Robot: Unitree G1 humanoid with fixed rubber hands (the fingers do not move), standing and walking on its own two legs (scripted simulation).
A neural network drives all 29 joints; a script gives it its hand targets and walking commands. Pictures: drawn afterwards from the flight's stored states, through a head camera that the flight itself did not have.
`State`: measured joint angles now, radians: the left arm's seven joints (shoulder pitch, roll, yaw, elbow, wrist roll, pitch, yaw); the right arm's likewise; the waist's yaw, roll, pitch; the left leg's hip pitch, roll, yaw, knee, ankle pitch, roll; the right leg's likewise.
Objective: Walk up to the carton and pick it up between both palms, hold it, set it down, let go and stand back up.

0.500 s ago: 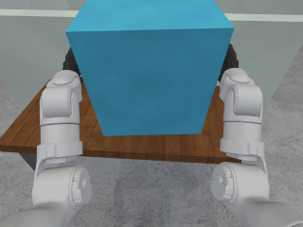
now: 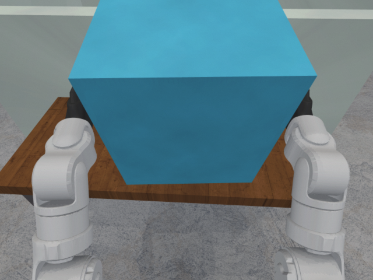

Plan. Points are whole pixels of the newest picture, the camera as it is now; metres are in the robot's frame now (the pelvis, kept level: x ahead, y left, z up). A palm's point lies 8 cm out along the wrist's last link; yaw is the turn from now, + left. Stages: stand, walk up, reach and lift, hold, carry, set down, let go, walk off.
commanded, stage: hold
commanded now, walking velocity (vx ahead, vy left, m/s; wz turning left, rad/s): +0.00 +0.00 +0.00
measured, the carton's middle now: (188, 92) +0.40 -0.01 +0.23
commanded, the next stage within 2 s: none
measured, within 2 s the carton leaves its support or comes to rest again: neither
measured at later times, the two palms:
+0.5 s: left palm (68, 116) +0.29 +0.17 +0.26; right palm (303, 107) +0.30 -0.19 +0.26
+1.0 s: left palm (87, 98) +0.36 +0.16 +0.25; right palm (291, 93) +0.36 -0.19 +0.25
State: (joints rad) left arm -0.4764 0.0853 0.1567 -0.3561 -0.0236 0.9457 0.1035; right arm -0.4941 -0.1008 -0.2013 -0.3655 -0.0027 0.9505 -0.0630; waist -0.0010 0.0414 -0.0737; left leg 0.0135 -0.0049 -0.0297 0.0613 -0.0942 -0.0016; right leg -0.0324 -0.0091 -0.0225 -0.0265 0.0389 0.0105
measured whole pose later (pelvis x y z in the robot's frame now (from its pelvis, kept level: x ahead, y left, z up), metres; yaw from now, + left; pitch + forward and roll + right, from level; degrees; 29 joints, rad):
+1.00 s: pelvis -0.02 -0.01 +0.00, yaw +0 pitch +0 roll +0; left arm -0.79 0.07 0.29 0.17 0.15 0.82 -0.01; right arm -0.81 -0.05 -0.31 0.14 -0.18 0.84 -0.01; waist 0.00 0.02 -0.07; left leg 0.00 0.01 -0.04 0.09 -0.09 -0.01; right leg -0.05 0.01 -0.03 0.02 0.03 -0.01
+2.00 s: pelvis -0.07 -0.02 +0.00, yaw +1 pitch -4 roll +0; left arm -0.91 0.09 0.35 0.28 0.18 0.86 -0.06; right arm -0.91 -0.06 -0.36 0.22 -0.20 0.90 0.02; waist 0.00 0.04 -0.10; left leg -0.07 0.02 -0.05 0.23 -0.11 -0.01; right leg -0.10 0.01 -0.03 0.11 0.01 -0.01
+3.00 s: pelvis -0.02 +0.00 +0.00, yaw +0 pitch +11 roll +0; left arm -0.70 0.11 0.19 -0.13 -0.02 0.86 0.10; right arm -0.72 -0.13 -0.29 -0.15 0.00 0.88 -0.04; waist -0.04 0.03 -0.13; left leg -0.25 -0.01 -0.03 0.15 -0.09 0.00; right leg -0.28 -0.02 -0.02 0.04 0.05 0.01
